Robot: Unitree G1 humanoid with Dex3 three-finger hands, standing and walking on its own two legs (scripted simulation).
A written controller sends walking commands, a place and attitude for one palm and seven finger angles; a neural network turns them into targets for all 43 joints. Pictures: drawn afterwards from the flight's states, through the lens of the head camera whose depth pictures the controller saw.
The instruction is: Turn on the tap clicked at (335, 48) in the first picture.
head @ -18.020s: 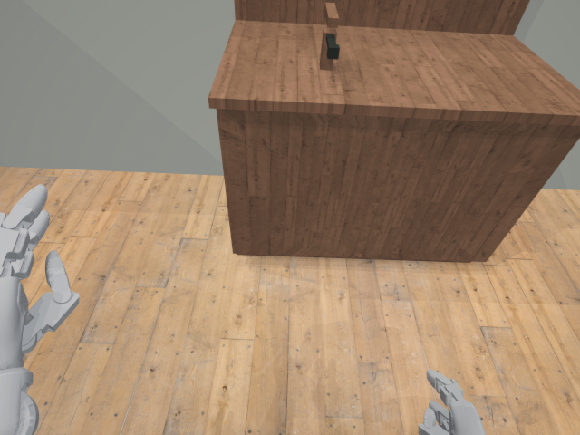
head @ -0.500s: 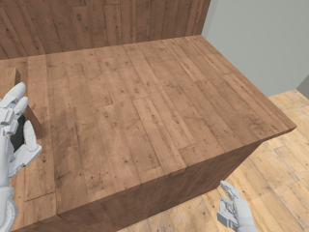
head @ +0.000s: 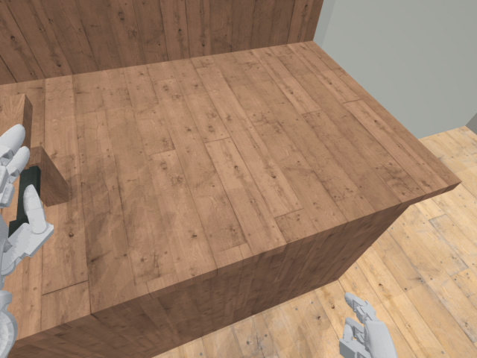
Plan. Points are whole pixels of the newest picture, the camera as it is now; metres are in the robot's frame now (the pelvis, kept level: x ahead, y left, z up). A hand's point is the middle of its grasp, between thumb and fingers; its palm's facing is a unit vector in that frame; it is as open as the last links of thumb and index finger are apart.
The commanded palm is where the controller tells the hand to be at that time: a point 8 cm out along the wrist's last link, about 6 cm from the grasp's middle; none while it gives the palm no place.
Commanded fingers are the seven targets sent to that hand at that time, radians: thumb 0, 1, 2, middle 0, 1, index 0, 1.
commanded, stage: shuffle to correct the standing spot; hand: left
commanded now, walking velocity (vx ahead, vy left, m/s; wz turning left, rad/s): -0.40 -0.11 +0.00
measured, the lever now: (27, 231) +0.24 +0.30 +0.12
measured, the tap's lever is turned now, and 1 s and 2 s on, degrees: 0 0 0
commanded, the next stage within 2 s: come to a stop and stand still in 0.56 s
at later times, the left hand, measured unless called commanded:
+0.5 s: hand (40, 289) +0.16 +0.22 +0.17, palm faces +0.40 -0.81 -0.44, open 7.4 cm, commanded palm +0.09 +0.25 +0.17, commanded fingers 0.00 0.90 0.90 -0.20 -0.30 -0.20 -0.30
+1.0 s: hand out of the picture +0.03 +0.17 +0.15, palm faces +0.43 -0.77 -0.47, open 7.4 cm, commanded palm -0.03 +0.19 +0.17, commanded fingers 0.00 0.90 0.90 -0.20 -0.30 -0.20 -0.30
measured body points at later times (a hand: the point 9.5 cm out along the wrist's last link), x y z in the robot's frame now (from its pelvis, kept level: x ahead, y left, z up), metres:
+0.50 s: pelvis -0.06 -0.04 -0.01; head +0.00 +0.00 +0.44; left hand +0.13 +0.26 +0.20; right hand +0.11 -0.26 -0.09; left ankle -0.04 +0.08 -0.74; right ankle -0.03 -0.14 -0.71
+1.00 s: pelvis -0.17 -0.10 -0.02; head -0.14 -0.09 +0.43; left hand +0.00 +0.20 +0.18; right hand -0.02 -0.36 -0.10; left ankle -0.23 +0.02 -0.73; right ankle -0.15 -0.23 -0.74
